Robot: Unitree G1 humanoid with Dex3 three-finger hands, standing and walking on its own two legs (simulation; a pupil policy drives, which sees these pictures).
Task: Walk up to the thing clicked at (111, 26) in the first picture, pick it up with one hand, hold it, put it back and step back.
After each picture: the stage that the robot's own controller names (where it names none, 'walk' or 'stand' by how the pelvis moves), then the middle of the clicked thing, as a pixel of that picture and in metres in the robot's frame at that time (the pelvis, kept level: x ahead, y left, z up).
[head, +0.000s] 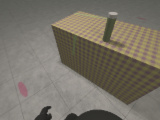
stand; (109, 28) +0.76 -0.12 +0.14
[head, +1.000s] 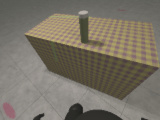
walk; (84, 28) +0.67 +0.11 +0.16
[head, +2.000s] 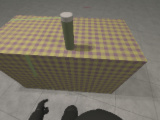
stand; (68, 33) +0.53 +0.18 +0.17
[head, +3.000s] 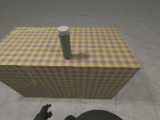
stand; (65, 44) +0.50 +0.20 +0.14
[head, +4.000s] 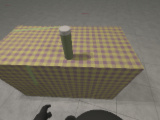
stand; (67, 44) +0.49 +0.19 +0.13
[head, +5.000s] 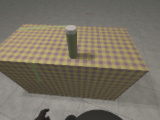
stand; (72, 44) +0.50 +0.16 +0.13
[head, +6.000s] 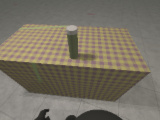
stand; (73, 44) +0.50 +0.16 +0.13
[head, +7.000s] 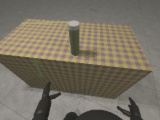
rise first; (74, 40) +0.52 +0.15 +0.14
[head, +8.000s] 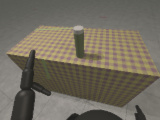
go down; (79, 43) +0.52 +0.15 +0.14
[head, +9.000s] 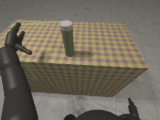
go down; (68, 41) +0.51 +0.14 +0.15
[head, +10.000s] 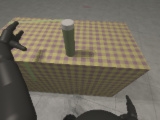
go down; (69, 40) +0.50 +0.14 +0.15
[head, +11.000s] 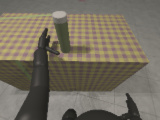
close in; (63, 35) +0.50 +0.16 +0.17
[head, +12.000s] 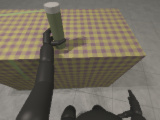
lift; (57, 29) +0.53 +0.17 +0.19
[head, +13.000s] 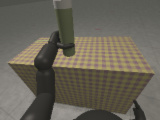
lift; (66, 31) +0.34 +0.13 +0.37
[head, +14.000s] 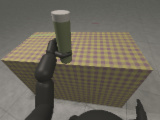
hold; (64, 40) +0.34 +0.15 +0.31
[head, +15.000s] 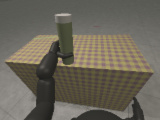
hold; (66, 42) +0.34 +0.15 +0.31
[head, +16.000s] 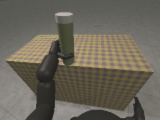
hold; (66, 42) +0.33 +0.14 +0.32
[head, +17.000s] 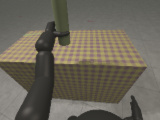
crouch; (61, 21) +0.45 +0.16 +0.36
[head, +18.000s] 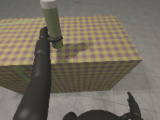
lower; (53, 27) +0.53 +0.17 +0.23
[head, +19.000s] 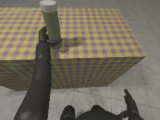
lower; (53, 28) +0.52 +0.18 +0.19
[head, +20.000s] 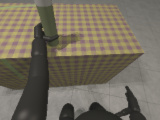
lower; (49, 24) +0.54 +0.19 +0.19
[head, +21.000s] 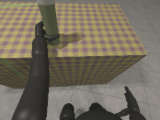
lower; (50, 23) +0.54 +0.19 +0.20
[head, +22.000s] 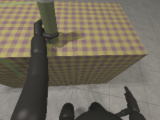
rest; (49, 21) +0.55 +0.19 +0.20
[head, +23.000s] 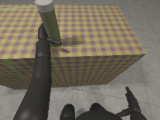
withdraw; (51, 27) +0.53 +0.18 +0.19
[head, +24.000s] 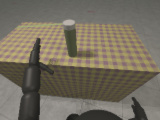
sink last; (71, 41) +0.49 +0.16 +0.17
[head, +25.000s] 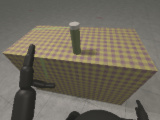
stand; (75, 39) +0.55 +0.17 +0.16
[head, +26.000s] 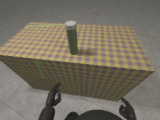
stand; (72, 40) +0.54 +0.17 +0.14
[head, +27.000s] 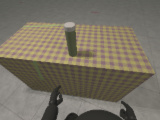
stand; (71, 41) +0.51 +0.18 +0.14
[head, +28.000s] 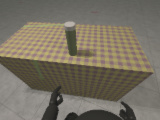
stand; (71, 40) +0.52 +0.18 +0.14
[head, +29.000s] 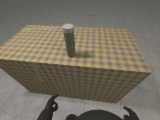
stand; (70, 42) +0.52 +0.18 +0.14
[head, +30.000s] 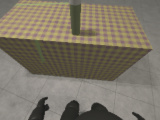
walk; (75, 18) +0.65 +0.15 +0.16
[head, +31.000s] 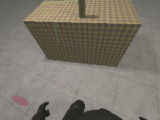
walk; (81, 4) +1.00 +0.17 +0.16
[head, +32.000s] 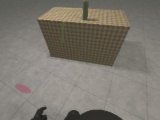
stand; (85, 9) +1.23 +0.14 +0.16
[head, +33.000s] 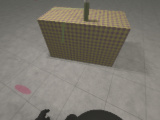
stand; (86, 10) +1.22 +0.11 +0.13
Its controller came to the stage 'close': yes
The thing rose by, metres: 0.22
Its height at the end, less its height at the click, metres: +0.00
